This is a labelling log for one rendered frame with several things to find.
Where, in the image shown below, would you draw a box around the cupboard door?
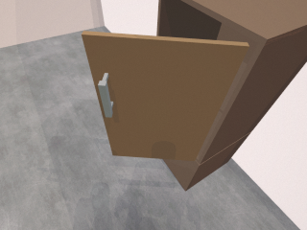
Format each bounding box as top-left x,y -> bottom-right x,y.
82,31 -> 249,161

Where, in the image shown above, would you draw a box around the handle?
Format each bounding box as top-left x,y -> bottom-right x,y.
98,73 -> 114,118

